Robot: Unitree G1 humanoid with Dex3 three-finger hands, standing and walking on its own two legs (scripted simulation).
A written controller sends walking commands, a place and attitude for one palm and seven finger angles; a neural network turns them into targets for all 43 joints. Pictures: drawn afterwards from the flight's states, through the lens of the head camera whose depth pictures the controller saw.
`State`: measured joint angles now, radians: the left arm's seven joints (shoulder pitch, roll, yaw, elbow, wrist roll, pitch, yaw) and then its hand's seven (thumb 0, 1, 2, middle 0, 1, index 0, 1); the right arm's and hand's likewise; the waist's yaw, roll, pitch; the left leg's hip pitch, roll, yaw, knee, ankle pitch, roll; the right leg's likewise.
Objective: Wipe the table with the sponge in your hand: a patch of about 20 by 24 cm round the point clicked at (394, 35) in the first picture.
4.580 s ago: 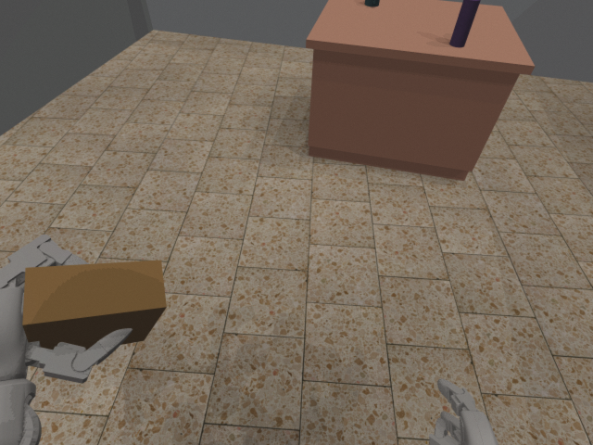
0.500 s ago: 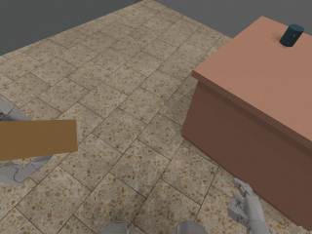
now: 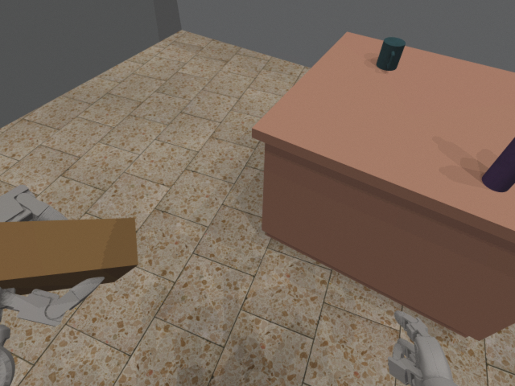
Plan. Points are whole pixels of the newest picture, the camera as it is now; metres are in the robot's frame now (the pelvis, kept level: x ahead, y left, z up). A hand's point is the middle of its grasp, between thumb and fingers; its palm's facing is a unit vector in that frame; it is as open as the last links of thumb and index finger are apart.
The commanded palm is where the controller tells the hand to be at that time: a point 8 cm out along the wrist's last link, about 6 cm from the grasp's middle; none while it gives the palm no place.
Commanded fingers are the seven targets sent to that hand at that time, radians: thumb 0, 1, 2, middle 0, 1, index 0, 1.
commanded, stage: turn to face it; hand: left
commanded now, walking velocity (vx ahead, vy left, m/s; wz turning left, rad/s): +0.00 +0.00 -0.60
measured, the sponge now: (87, 257) +0.22 +0.21 +0.17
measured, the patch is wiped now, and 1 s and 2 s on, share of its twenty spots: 0.00 0.00 0.00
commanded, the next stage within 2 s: take the last steps up to it in 1.54 s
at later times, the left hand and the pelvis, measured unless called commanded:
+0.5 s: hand (191, 279) +0.20 +0.09 +0.17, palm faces +0.06 -0.84 -0.53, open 9.1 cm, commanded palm +0.16 +0.16 +0.18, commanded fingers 0.00 0.10 1.30 -1.20 -1.60 -1.20 -1.60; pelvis -0.09 -0.05 -0.01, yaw -19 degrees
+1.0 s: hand (250, 347) +0.14 +0.02 +0.17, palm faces -0.09 -0.88 -0.47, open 9.1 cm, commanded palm +0.12 +0.07 +0.18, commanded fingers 0.00 0.10 1.30 -1.20 -1.60 -1.20 -1.60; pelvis -0.17 -0.06 -0.01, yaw -36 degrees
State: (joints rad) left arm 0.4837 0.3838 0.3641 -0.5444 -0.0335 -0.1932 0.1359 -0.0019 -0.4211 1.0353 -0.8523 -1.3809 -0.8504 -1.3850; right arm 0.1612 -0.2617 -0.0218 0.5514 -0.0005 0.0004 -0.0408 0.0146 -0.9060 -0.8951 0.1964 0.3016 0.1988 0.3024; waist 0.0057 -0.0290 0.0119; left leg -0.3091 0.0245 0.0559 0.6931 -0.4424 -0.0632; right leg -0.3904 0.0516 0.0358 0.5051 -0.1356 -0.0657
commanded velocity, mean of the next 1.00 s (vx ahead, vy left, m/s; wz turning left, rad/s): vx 0.00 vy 0.00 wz -0.59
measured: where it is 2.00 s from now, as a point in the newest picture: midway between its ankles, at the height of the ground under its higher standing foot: outside the picture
